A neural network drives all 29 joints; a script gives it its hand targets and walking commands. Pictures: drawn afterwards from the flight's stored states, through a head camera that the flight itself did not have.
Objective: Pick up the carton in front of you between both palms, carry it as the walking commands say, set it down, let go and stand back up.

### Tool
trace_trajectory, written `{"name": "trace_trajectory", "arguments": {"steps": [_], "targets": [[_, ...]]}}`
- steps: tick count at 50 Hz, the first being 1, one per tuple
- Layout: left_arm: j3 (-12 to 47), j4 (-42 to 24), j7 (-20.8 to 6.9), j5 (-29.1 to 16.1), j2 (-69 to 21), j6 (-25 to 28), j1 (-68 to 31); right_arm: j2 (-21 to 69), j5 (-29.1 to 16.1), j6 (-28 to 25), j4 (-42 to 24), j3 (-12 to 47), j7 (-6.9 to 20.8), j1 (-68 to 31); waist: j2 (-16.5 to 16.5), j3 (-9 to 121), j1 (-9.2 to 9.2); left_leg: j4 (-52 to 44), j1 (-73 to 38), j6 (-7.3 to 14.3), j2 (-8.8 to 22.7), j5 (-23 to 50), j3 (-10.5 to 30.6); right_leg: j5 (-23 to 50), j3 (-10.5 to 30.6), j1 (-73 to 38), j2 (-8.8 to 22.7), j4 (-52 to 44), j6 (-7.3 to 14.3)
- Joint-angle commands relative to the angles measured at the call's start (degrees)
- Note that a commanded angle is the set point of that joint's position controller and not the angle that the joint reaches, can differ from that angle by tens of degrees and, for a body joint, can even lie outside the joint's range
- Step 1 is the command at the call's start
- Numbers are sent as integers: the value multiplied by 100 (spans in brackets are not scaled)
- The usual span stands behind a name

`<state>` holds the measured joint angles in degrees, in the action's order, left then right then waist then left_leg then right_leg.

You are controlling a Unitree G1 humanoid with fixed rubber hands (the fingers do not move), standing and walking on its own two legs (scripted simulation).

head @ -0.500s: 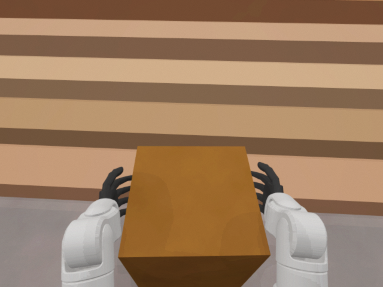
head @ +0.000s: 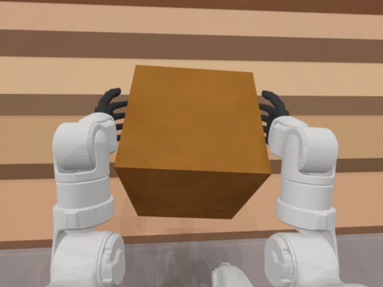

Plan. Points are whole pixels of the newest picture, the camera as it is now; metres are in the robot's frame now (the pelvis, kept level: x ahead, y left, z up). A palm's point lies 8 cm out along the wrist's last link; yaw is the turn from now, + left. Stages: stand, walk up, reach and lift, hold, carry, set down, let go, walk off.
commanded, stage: carry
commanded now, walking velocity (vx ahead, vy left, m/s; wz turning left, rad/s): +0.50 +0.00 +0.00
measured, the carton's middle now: (189, 151) +0.38 -0.01 +0.07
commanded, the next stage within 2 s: none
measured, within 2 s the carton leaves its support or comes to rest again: neither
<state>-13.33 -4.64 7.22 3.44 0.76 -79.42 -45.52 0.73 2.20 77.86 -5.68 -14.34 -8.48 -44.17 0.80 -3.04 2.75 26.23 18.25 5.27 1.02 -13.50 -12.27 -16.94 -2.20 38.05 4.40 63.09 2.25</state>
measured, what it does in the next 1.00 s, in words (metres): climbs: right foot, then left foot 0.15 m higher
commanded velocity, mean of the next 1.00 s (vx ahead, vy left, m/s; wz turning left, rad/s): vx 0.50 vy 0.00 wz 0.16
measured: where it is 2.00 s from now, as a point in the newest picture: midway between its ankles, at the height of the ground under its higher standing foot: (140, 67)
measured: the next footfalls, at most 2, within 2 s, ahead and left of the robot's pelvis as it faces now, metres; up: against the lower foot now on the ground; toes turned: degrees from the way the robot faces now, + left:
right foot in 0.18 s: +0.28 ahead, -0.10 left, +0.00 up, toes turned -5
left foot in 0.60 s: +0.58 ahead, +0.11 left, +0.15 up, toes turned +4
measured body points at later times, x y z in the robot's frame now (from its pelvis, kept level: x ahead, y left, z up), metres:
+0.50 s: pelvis +0.31 -0.01 +0.00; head +0.41 -0.03 +0.44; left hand +0.70 +0.17 +0.14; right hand +0.73 -0.14 +0.14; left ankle +0.35 +0.11 -0.48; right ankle +0.24 -0.10 -0.74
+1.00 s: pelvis +0.64 +0.03 +0.16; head +0.67 +0.04 +0.61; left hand +1.06 +0.14 +0.36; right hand +1.03 -0.16 +0.38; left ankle +0.54 +0.10 -0.59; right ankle +0.78 -0.08 -0.38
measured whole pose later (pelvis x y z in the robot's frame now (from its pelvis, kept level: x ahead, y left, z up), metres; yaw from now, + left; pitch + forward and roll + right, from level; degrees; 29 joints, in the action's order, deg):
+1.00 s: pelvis +0.64 +0.03 +0.16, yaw +3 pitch +4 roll -2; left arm -19.1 3.9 6.4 8.8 0.2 -78.0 -55.9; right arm -4.0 -1.6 74.4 10.4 -16.4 -10.1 -58.1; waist -0.5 1.2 9.9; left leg 18.4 4.6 4.4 -0.3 -17.0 -0.8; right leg -28.8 -5.4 63.8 2.2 90.0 6.3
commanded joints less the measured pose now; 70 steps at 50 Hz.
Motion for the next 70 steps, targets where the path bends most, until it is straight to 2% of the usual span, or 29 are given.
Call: {"name": "trace_trajectory", "arguments": {"steps": [1,6,9,10,11,13,16,23,25,27,28,29,30,31,32,33,35,38,42,47,49,52,53,54,55,58,62,65,70], "targets": [[3526,-241,-999,-2350,-5467,282,-4543,5548,-2831,-92,-343,3771,1474,-4831,-740,3010,21,-493,-2696,666,1305,2666,1237,304,-207,465,-63,-824,-20],[3185,393,-988,-2295,-5495,238,-4848,5498,-2608,-79,502,3336,1403,-4991,-1065,3071,29,272,-2596,424,998,3748,533,1196,-657,-640,-531,-2581,170],[2945,748,-1092,-2262,-5559,218,-4907,5599,-2503,-66,922,3190,1373,-5136,-436,3636,-821,2681,-1273,1,585,4037,208,2610,-852,-3476,-637,-3840,335],[2791,940,-1150,-2294,-5576,217,-4764,5541,-2424,-72,1087,3099,1361,-5187,295,3682,-907,3524,198,-179,316,1267,400,4851,512,-4806,489,-3344,343],[2726,1048,-1155,-2171,-5388,256,-4889,5737,-2309,-23,1285,2997,1335,-5074,1770,4359,-773,5242,1976,-399,-494,-1578,690,6158,2633,-6504,1631,-3196,1429],[2733,923,-1247,-2428,-5863,282,-5023,5793,-2103,-53,1200,2874,1260,-5184,1075,4253,-842,6377,3019,-220,-177,-1317,1349,3595,2693,-6309,1500,-3572,1687],[3042,-120,-1283,-2828,-6333,366,-5858,6019,-1986,-134,623,2845,1126,-5374,424,3625,-751,6477,3635,-190,-36,-937,1214,3835,2014,-5813,1336,-3655,1303],[3553,-1238,-1170,-2798,-5730,473,-5341,5355,-1547,-284,-233,3315,883,-4554,440,3453,-1130,9281,6650,141,197,-2302,1162,2573,2006,-7138,1539,-3902,1390],[3762,-1169,-1255,-2883,-5595,474,-5271,5123,-1514,-286,-152,3422,895,-4467,291,2844,-886,7596,5960,117,418,-2332,763,2506,1360,-5995,1016,-4494,1089],[3770,-874,-1369,-2912,-5677,433,-5149,5083,-1434,-276,130,3452,888,-4215,356,2685,-502,4256,2416,221,29,-1508,145,4945,94,-3514,453,-5196,869],[3688,-660,-1421,-2876,-5708,400,-5052,5145,-1440,-280,266,3506,886,-4132,1119,3253,-261,4208,1128,283,-557,-1086,-435,8287,-286,-3384,515,-4572,954],[3676,-608,-1453,-2813,-5696,406,-4985,5358,-1508,-303,196,3606,925,-4184,1704,3924,146,3937,416,382,-675,-449,-482,10040,-409,-3774,706,-3595,890],[3681,-586,-1482,-2796,-5735,416,-4994,5493,-1655,-354,48,3686,969,-4298,1454,4617,815,2638,-622,342,-775,207,-389,10046,-599,-4060,686,-2011,652],[3695,-595,-1487,-2727,-5760,451,-4932,5564,-1836,-413,-95,3822,1033,-4356,631,5080,1084,1486,-2076,463,-660,1084,793,8045,-153,-3042,344,-407,399],[3673,-653,-1454,-2549,-5934,468,-4802,5762,-1993,-497,-6,4043,1095,-4450,-2287,5692,808,251,-3921,1690,1561,5282,4898,396,223,-743,-1316,2739,-250],[3517,-453,-1393,-2313,-5471,479,-4556,6106,-2371,-478,-3,4141,1193,-4245,-1572,6102,662,566,-3937,1915,1699,5617,5282,234,1597,-629,-1448,4616,8],[3182,-543,-1305,-1955,-5418,536,-4430,6442,-2810,-556,-532,4330,1348,-4908,-442,4930,434,782,-3493,1205,1368,3256,4317,300,1217,540,-874,4651,208],[2960,-414,-1148,-1579,-5180,569,-4413,6657,-3213,-543,-700,4441,1482,-5479,-254,3718,342,276,-3336,802,1095,2178,3321,34,663,1560,-525,3940,315],[2851,179,-1005,-1274,-4931,564,-4038,6326,-3329,-410,-344,4204,1578,-5619,-382,3427,514,54,-3821,1133,1264,4284,3168,-688,-105,2372,-604,3536,337],[2267,1021,-766,-850,-4167,383,-4266,5837,-3275,-210,945,3432,1750,-5692,-452,2799,429,-418,-3909,1154,1152,2287,3134,-1536,-12,4132,-119,4486,392],[2137,1208,-669,-915,-4031,243,-4852,5740,-3287,-107,1303,3163,1775,-6089,-247,2097,1,-1800,-1048,1048,827,3001,2060,-1294,-570,1343,-77,1406,372],[2243,1410,-679,-1489,-4442,5,-5378,5520,-2976,137,1898,2598,1697,-5979,-1680,3545,-978,395,-500,742,891,8867,1127,222,-1128,-2227,-794,56,582],[2267,1382,-728,-1705,-4685,-25,-5558,5521,-2836,186,2001,2448,1645,-6006,-1364,4162,-1417,1865,-437,532,653,8376,1068,526,-689,-3420,-878,-1297,627],[2344,1455,-780,-1790,-4734,-3,-5755,5620,-2626,226,1976,2305,1594,-5939,668,4849,-1378,4948,1051,-146,-323,4173,1374,2227,2807,-4820,912,-2824,1639],[2398,1636,-871,-2125,-5237,22,-5268,5372,-2384,295,2037,2098,1554,-5661,1765,5147,-1106,7335,1762,-250,-972,322,2014,3666,4993,-4789,1674,-4135,2065],[2714,796,-1184,-2885,-6280,91,-6548,5379,-1871,281,1810,1715,1391,-5814,-61,3530,-587,8366,3066,111,-83,545,2083,299,3235,-3666,1373,-3526,1261],[2868,493,-1352,-3359,-6753,136,-7034,5102,-1551,273,1581,1701,1141,-5539,-117,2786,-528,7703,3818,48,216,417,1771,-717,1722,-3786,1301,-3976,532],[2622,830,-1373,-3211,-6578,101,-6554,5135,-1410,290,1994,1745,1102,-5048,64,2715,-690,6924,4185,69,244,212,1288,535,865,-4360,1425,-4105,642],[2210,1550,-1482,-2790,-6223,93,-5921,5564,-1422,264,2658,1834,1143,-4977,544,2240,-1090,9364,7429,211,422,-1562,1503,530,1315,-6300,2045,-4546,1115]]}}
